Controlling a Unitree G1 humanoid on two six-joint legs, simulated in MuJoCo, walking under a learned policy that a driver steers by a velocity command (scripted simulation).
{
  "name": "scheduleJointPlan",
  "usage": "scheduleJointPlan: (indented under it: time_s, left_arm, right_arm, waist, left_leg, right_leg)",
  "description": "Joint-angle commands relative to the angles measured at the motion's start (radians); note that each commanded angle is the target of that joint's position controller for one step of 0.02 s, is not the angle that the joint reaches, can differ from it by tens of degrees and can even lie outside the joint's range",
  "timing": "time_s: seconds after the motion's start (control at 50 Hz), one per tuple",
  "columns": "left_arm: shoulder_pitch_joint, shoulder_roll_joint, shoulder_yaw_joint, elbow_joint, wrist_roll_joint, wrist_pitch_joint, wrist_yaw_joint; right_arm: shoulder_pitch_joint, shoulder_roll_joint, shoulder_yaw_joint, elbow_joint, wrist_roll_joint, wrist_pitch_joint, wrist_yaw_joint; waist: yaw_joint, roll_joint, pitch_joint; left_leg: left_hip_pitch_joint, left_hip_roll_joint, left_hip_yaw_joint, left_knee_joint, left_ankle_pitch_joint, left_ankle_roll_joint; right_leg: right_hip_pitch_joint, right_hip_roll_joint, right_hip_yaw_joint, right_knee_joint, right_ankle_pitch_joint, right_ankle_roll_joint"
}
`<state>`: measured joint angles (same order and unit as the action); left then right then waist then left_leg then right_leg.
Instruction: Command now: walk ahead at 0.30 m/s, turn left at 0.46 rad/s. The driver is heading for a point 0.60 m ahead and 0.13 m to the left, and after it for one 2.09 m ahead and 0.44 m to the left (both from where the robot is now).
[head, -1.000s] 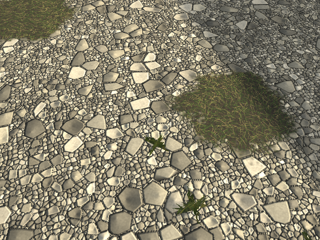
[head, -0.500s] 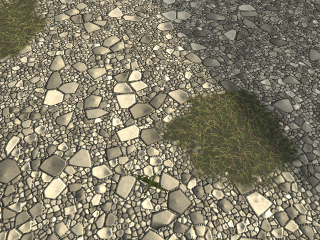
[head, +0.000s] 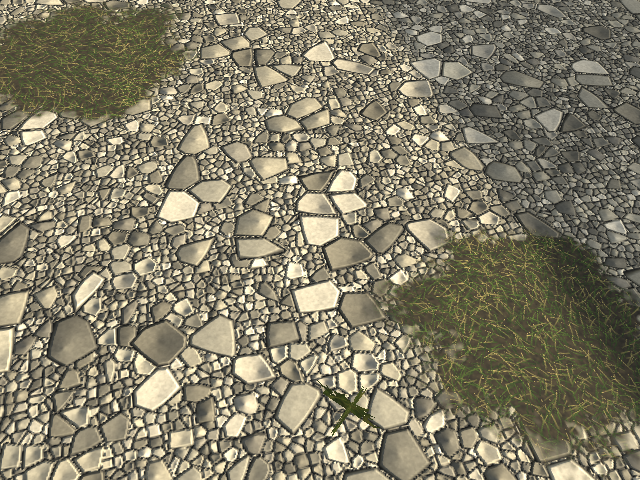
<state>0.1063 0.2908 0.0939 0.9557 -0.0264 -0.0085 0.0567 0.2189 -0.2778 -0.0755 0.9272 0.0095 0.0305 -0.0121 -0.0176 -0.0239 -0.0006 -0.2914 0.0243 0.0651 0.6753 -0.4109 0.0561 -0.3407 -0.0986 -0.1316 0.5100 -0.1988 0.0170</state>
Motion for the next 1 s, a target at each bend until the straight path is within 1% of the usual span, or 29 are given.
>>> scheduleJointPlan:
  time_s: [0.02, 0.04, 0.06, 0.08, 0.1, 0.12, 0.14, 0.2, 0.3, 0.38, 0.44, 0.48, 0.5, 0.52, 0.54, 0.56, 0.58, 0.6, 0.62, 0.64, 0.7, 0.76, 0.82, 0.88, 0.92, 0.94, 0.96, 0.98, 1.0]
  left_arm:
    - [-0.165, 0.035, 0.003, -0.086, 0.005, -0.010, -0.026]
    - [-0.192, -0.021, -0.014, -0.126, 0.014, -0.019, -0.039]
    - [-0.270, 0.036, -0.005, -0.182, -0.015, -0.045, -0.044]
    - [-0.254, 0.106, 0.010, -0.175, -0.027, -0.066, -0.041]
    - [-0.199, 0.138, 0.020, -0.143, -0.004, -0.079, -0.036]
    - [-0.172, 0.131, 0.023, -0.116, 0.021, -0.085, -0.030]
    - [-0.172, 0.124, 0.024, -0.110, 0.030, -0.090, -0.033]
    - [-0.194, 0.067, 0.014, -0.117, 0.018, -0.098, -0.050]
    - [-0.306, 0.040, -0.004, -0.172, 0.007, -0.105, -0.068]
    - [-0.389, 0.041, -0.018, -0.230, 0.003, -0.121, -0.087]
    - [-0.347, 0.069, -0.014, -0.241, -0.002, -0.135, -0.096]
    - [-0.188, 0.121, 0.010, -0.207, 0.001, -0.139, -0.089]
    - [-0.025, 0.166, 0.031, -0.171, 0.008, -0.140, -0.079]
    - [0.182, 0.232, 0.044, -0.151, 0.026, -0.132, -0.066]
    - [0.233, 0.274, 0.049, -0.124, 0.033, -0.119, -0.073]
    - [0.191, 0.156, 0.021, -0.135, 0.022, -0.116, -0.074]
    - [0.124, 0.091, 0.006, -0.150, 0.013, -0.111, -0.068]
    - [0.068, 0.078, -0.001, -0.151, 0.018, -0.106, -0.068]
    - [0.039, 0.058, -0.005, -0.144, 0.028, -0.102, -0.069]
    - [0.028, 0.054, -0.008, -0.136, 0.041, -0.104, -0.067]
    - [0.044, 0.074, -0.001, -0.106, 0.031, -0.119, -0.069]
    - [0.062, 0.113, 0.008, -0.088, 0.027, -0.121, -0.071]
    - [0.078, 0.137, 0.009, -0.085, 0.012, -0.109, -0.069]
    - [0.148, 0.176, 0.013, -0.061, -0.005, -0.093, -0.070]
    - [0.165, 0.195, 0.015, -0.046, -0.008, -0.075, -0.065]
    - [0.153, 0.201, 0.014, -0.045, -0.011, -0.066, -0.062]
    - [0.169, 0.178, 0.004, -0.042, -0.005, -0.063, -0.059]
    - [0.186, 0.131, -0.018, -0.061, 0.025, -0.068, -0.057]
    - [0.328, 0.021, -0.059, -0.065, 0.047, -0.079, -0.069]
  right_arm:
    - [0.327, -0.073, -0.035, 0.075, -0.002, -0.003, 0.003]
    - [0.281, -0.161, -0.031, 0.011, -0.002, -0.033, 0.003]
    - [0.217, -0.199, -0.038, -0.027, -0.030, -0.067, 0.009]
    - [0.125, -0.194, -0.035, -0.055, -0.028, -0.093, 0.002]
    - [0.091, -0.167, -0.027, -0.064, -0.016, -0.104, -0.002]
    - [0.091, -0.150, -0.023, -0.066, -0.006, -0.104, -0.003]
    - [0.119, -0.131, -0.018, -0.063, -0.003, -0.105, -0.006]
    - [0.227, -0.096, -0.010, -0.039, -0.001, -0.111, -0.014]
    - [0.295, -0.103, -0.017, -0.032, 0.002, -0.103, -0.023]
    - [0.334, -0.108, -0.025, -0.026, 0.011, -0.093, -0.025]
    - [0.303, -0.121, -0.033, -0.040, 0.017, -0.080, -0.029]
    - [0.251, -0.123, -0.035, -0.067, 0.014, -0.074, -0.028]
    - [0.205, -0.114, -0.031, -0.093, 0.006, -0.075, -0.022]
    - [0.180, -0.079, -0.018, -0.133, -0.018, -0.079, -0.018]
    - [0.345, 0.053, 0.014, -0.157, 0.015, -0.095, -0.014]
    - [0.328, -0.071, -0.008, -0.129, 0.044, -0.098, -0.020]
    - [0.213, -0.127, -0.023, -0.149, 0.044, -0.097, -0.020]
    - [0.162, -0.119, -0.025, -0.156, 0.035, -0.094, -0.022]
    - [0.130, -0.106, -0.030, -0.164, 0.020, -0.092, -0.021]
    - [0.141, -0.082, -0.031, -0.171, 0.022, -0.083, -0.014]
    - [0.102, -0.026, -0.019, -0.212, 0.022, -0.067, -0.007]
    - [0.035, -0.022, -0.007, -0.243, 0.007, -0.073, 0.005]
    - [-0.078, -0.019, 0.011, -0.272, 0.006, -0.092, 0.030]
    - [-0.175, -0.038, 0.016, -0.312, 0.008, -0.095, 0.046]
    - [-0.169, -0.069, 0.005, -0.326, -0.002, -0.097, 0.049]
    - [-0.093, -0.094, -0.009, -0.307, -0.011, -0.099, 0.048]
    - [0.028, -0.140, -0.032, -0.266, -0.018, -0.097, 0.042]
    - [0.145, -0.218, -0.054, -0.245, -0.026, -0.091, 0.028]
    - [0.157, -0.294, -0.053, -0.252, -0.045, -0.081, 0.021]
  waist:
    - [-0.139, 0.176, 0.006]
    - [-0.093, 0.315, 0.052]
    - [-0.085, 0.258, 0.092]
    - [-0.034, 0.203, 0.146]
    - [-0.006, 0.159, 0.139]
    - [-0.003, 0.130, 0.110]
    - [-0.009, 0.122, 0.090]
    - [-0.029, 0.125, 0.048]
    - [-0.071, 0.159, 0.077]
    - [-0.100, 0.164, 0.104]
    - [-0.063, 0.196, 0.092]
    - [0.020, 0.225, 0.011]
    - [0.101, 0.201, -0.103]
    - [0.174, 0.081, -0.294]
    - [0.073, -0.325, -0.443]
    - [0.085, -0.239, -0.333]
    - [0.095, -0.134, -0.166]
    - [0.068, -0.041, -0.078]
    - [0.049, -0.034, -0.027]
    - [0.022, -0.066, -0.013]
    - [0.009, -0.061, 0.025]
    - [0.011, -0.032, 0.036]
    - [0.042, -0.022, 0.056]
    - [0.068, -0.026, 0.074]
    - [0.044, -0.044, 0.046]
    - [-0.009, -0.049, -0.009]
    - [-0.063, -0.037, -0.086]
    - [-0.100, 0.045, -0.197]
    - [-0.025, 0.314, -0.357]
  left_leg:
    - [0.312, 0.058, -0.152, -0.286, -0.139, 0.101]
    - [0.288, 0.287, -0.643, -0.464, -0.362, 0.218]
    - [0.208, 0.358, -0.851, -0.626, -0.538, 0.294]
    - [0.204, 0.348, -0.796, -0.624, -0.437, 0.252]
    - [0.218, 0.301, -0.668, -0.576, -0.253, 0.198]
    - [0.215, 0.251, -0.559, -0.557, -0.124, 0.158]
    - [0.229, 0.222, -0.495, -0.551, -0.023, 0.140]
    - [0.296, 0.175, -0.389, -0.529, 0.202, 0.123]
    - [0.287, 0.161, -0.369, -0.512, 0.271, 0.123]
    - [0.328, 0.178, -0.406, -0.454, 0.355, 0.131]
    - [0.302, 0.188, -0.430, -0.404, 0.457, 0.111]
    - [0.258, 0.150, -0.414, -0.281, 0.712, 0.083]
    - [0.179, 0.090, -0.373, -0.100, 0.776, 0.048]
    - [-0.006, 0.015, -0.322, 0.193, 0.526, 0.017]
    - [-0.348, -0.117, -0.256, 0.510, -0.191, -0.036]
    - [-0.453, -0.029, -0.275, 0.644, -0.170, -0.034]
    - [-0.484, 0.012, -0.236, 0.645, -0.080, -0.030]
    - [-0.434, 0.058, -0.206, 0.612, 0.000, -0.029]
    - [-0.395, 0.082, -0.196, 0.570, 0.038, -0.027]
    - [-0.346, 0.109, -0.196, 0.547, 0.061, -0.023]
    - [-0.350, 0.130, -0.176, 0.459, 0.084, -0.025]
    - [-0.371, 0.125, -0.168, 0.286, 0.215, -0.033]
    - [-0.296, 0.095, -0.095, 0.076, 0.365, -0.029]
    - [-0.275, 0.069, -0.063, -0.038, 0.363, -0.019]
    - [-0.213, 0.028, -0.042, -0.107, 0.326, 0.004]
    - [-0.089, -0.008, -0.018, -0.165, 0.372, 0.023]
    - [0.104, -0.038, -0.003, -0.200, 0.471, 0.047]
    - [0.354, 0.094, -0.134, -0.142, 0.826, 0.091]
    - [0.660, 0.408, -0.542, -0.142, 1.114, 0.298]
  right_leg:
    - [-0.335, -0.034, -0.031, 0.207, -0.452, -0.021]
    - [-0.560, 0.062, 0.049, 0.489, -0.408, 0.010]
    - [-0.624, 0.063, 0.190, 0.521, -0.315, -0.021]
    - [-0.641, 0.036, 0.216, 0.514, -0.187, -0.034]
    - [-0.603, 0.017, 0.215, 0.475, -0.080, -0.032]
    - [-0.535, 0.013, 0.208, 0.423, -0.021, -0.023]
    - [-0.491, 0.020, 0.202, 0.374, 0.037, -0.016]
    - [-0.436, 0.056, 0.186, 0.257, 0.172, -0.008]
    - [-0.384, 0.086, 0.178, 0.089, 0.242, 0.009]
    - [-0.376, 0.097, 0.166, 0.005, 0.196, 0.009]
    - [-0.230, 0.114, 0.157, -0.046, 0.166, -0.008]
    - [0.017, 0.146, 0.131, -0.077, 0.139, -0.046]
    - [0.256, 0.098, 0.168, -0.070, 0.159, -0.089]
    - [0.584, -0.098, 0.359, -0.019, 0.073, -0.148]
    - [0.864, -0.351, 0.850, -0.143, -0.075, -0.302]
    - [0.770, -0.329, 0.891, -0.215, -0.216, -0.281]
    - [0.604, -0.281, 0.692, -0.228, -0.180, -0.234]
    - [0.441, -0.235, 0.548, -0.249, -0.064, -0.209]
    - [0.328, -0.198, 0.459, -0.275, 0.017, -0.198]
    - [0.260, -0.175, 0.389, -0.304, 0.046, -0.193]
    - [0.182, -0.177, 0.295, -0.378, 0.107, -0.228]
    - [0.196, -0.167, 0.206, -0.403, 0.195, -0.241]
    - [0.180, -0.122, 0.104, -0.395, 0.244, -0.209]
    - [0.254, -0.151, 0.104, -0.357, 0.289, -0.190]
    - [0.326, -0.164, 0.092, -0.252, 0.497, -0.157]
    - [0.333, -0.141, 0.067, -0.142, 0.636, -0.128]
    - [0.287, -0.096, 0.035, 0.015, 0.690, -0.092]
    - [0.127, -0.034, 0.000, 0.253, 0.421, -0.034]
    - [-0.194, 0.108, 0.025, 0.642, -0.405, 0.039]
